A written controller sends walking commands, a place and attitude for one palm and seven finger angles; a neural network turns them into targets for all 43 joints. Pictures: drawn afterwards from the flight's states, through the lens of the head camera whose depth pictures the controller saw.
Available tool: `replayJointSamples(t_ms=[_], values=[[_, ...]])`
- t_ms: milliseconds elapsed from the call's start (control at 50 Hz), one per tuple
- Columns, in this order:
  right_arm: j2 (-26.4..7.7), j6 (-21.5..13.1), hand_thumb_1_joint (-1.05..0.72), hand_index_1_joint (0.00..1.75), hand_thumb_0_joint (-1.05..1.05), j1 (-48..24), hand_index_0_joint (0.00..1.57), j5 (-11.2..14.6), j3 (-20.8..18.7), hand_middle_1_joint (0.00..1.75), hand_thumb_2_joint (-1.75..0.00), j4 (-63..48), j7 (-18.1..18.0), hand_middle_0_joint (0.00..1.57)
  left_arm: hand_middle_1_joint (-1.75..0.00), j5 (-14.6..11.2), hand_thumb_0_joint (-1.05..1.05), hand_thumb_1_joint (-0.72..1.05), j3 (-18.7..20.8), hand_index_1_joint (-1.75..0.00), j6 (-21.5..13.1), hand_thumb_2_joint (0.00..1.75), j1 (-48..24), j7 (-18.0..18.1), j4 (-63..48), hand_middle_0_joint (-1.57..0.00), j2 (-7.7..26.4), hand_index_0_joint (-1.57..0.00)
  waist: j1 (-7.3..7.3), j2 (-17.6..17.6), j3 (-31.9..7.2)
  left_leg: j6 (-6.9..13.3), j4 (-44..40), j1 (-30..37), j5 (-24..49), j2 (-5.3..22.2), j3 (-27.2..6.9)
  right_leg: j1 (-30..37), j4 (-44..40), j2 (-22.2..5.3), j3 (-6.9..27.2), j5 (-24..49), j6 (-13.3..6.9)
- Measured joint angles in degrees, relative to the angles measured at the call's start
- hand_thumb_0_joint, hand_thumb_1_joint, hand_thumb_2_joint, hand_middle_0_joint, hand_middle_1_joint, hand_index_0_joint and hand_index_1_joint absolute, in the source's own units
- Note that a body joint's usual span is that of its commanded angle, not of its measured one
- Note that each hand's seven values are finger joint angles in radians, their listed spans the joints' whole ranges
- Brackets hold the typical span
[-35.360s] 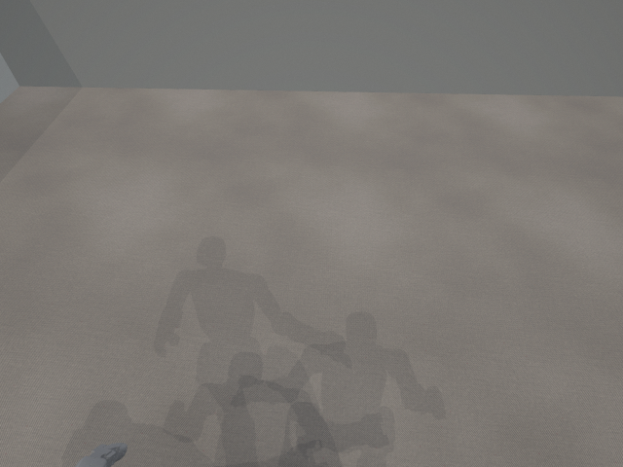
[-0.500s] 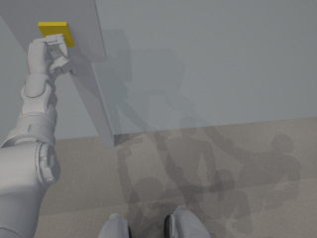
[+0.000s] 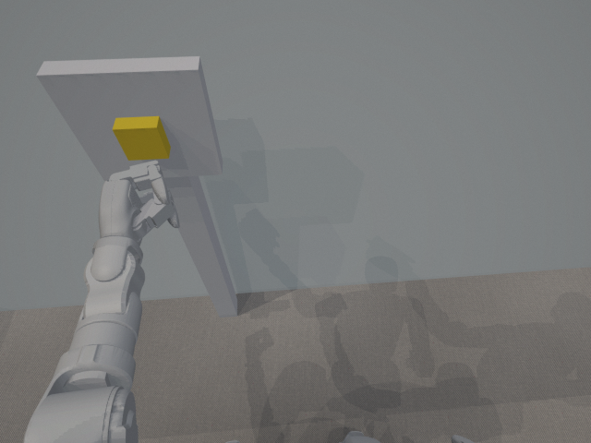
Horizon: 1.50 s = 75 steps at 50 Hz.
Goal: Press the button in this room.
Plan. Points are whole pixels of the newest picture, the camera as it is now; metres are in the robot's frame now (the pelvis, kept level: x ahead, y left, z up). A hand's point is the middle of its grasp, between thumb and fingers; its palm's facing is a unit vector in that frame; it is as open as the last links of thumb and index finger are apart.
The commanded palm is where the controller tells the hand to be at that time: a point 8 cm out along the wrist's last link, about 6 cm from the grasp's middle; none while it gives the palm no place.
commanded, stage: pull the fist back off the button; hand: left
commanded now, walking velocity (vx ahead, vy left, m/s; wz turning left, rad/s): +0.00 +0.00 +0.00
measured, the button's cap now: (143, 137) +0.51 +0.21 +0.11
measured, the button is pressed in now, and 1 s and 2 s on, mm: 0 0 0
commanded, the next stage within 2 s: draw the hand back to the body in 0.20 s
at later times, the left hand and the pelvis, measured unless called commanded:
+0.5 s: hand (153, 227) +0.36 +0.17 +0.10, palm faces +0.07 -1.00 -0.04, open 3.1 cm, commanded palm +0.32 +0.23 +0.11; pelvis +0.00 -0.01 +0.01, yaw +1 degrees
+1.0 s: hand (71, 308) +0.25 +0.21 +0.14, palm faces +0.27 -0.93 -0.24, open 3.1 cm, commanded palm +0.21 +0.26 +0.16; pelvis -0.01 -0.01 +0.03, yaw +2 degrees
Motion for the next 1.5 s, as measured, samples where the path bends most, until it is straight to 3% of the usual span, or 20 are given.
replayJointSamples(t_ms=[180,300,400,620,820,920,1060,1200,1500], values=[[-0.1,-0.8,-0.90,0.30,0.01,-3.3,0.20,0.9,-0.1,0.30,-0.90,-0.2,-0.8,0.20,-1.50,-2.2,0.02,0.90,-3.9,-1.50,3.0,0.91,10.7,-0.9,-11.3,-1.30,-1.6,-1.30,2.60,0.1,1.1,-0.6,-2.3,4.5,0.5,-0.5,-1.7,5.3,-2.2,-0.4,-1.8,-0.3,-0.3],[-0.7,-2.0,-0.90,0.30,0.01,-6.6,0.20,0.7,0.1,0.30,-0.90,1.1,-1.9,0.20,-1.50,-1.8,0.02,0.90,-6.4,-1.50,3.0,0.90,6.9,-1.1,-9.7,-1.30,-1.8,-1.30,3.05,-0.1,2.2,-0.7,-1.0,3.6,0.7,-1.1,-3.0,5.0,-0.8,-1.0,-3.0,-0.7,-0.5],[-0.3,-1.8,-0.90,0.30,0.01,-7.2,0.20,0.6,0.7,0.30,-0.90,0.9,-2.0,0.20,-1.50,-1.5,0.02,0.90,-5.0,-1.50,4.2,0.90,4.7,-1.6,-8.3,-1.30,-1.2,-1.30,2.18,-0.5,2.2,-0.8,-1.3,3.7,1.1,-1.0,-2.4,4.5,-0.5,-0.9,-2.4,-0.4,-0.7],[-0.2,-2.2,-0.90,0.30,0.01,-2.5,0.20,2.0,1.1,0.30,-0.90,-0.2,-2.3,0.20,-1.50,-4.8,0.02,0.90,-3.7,-1.50,8.4,0.90,20.5,-2.8,-23.3,-1.30,-1.0,-1.30,3.16,1.2,1.3,-0.8,-7.0,11.9,2.7,-0.9,-1.2,11.9,-5.5,-0.4,-1.4,1.1,-0.6],[-0.8,-6.5,-0.90,0.30,0.01,-6.2,0.20,2.5,1.5,0.30,-0.90,-0.1,-4.2,0.20,-1.50,-6.3,0.02,0.90,-4.4,-1.50,12.6,0.90,28.2,-4.5,-34.5,-1.30,-0.6,-1.30,4.91,1.5,2.9,-0.7,-9.5,16.4,4.4,-1.3,-2.0,17.0,-8.3,-0.7,-2.3,2.6,-0.6],[0.2,-7.3,-0.90,0.30,0.01,-8.6,0.20,1.5,1.9,0.30,-0.90,-0.1,-5.2,0.20,-1.50,0.0,0.02,0.90,-6.7,-1.50,14.7,0.90,33.9,4.2,-43.0,-1.30,1.1,-1.30,5.53,0.9,4.2,-0.7,-14.3,21.5,6.4,-1.6,-1.6,21.6,-12.4,-0.6,-1.9,4.3,-0.5],[0.6,-7.0,-0.90,0.30,0.01,-9.7,0.20,0.4,2.3,0.30,-0.90,0.1,-5.4,0.20,-1.50,3.4,0.02,0.90,-7.2,-1.50,17.0,0.90,41.7,10.0,-50.4,-1.30,0.9,-1.30,6.81,1.1,6.2,-0.5,-20.0,27.5,8.7,-1.8,-1.5,27.9,-18.5,-0.4,-2.1,6.9,-0.3],[1.1,-7.2,-0.90,0.30,0.01,-9.1,0.20,-0.5,2.4,0.30,-0.90,1.3,-4.9,0.20,-1.50,4.5,0.02,0.89,-5.8,-1.50,17.7,0.90,47.4,11.9,-57.9,-1.30,1.4,-1.30,7.76,1.6,7.0,-0.3,-22.9,31.0,9.5,-2.2,-1.6,31.6,-21.7,-0.6,-2.2,7.8,0.1],[1.7,-7.5,-0.90,0.30,0.01,-7.9,0.20,-1.1,1.6,0.30,-0.90,1.7,-4.2,0.20,-1.50,5.0,0.02,0.89,-0.9,-1.50,17.2,0.90,59.5,12.2,-70.3,-1.30,3.0,-1.30,8.44,2.3,6.5,0.1,-23.3,32.7,8.8,-2.3,-1.2,33.6,-23.0,-0.6,-1.8,7.9,0.6]])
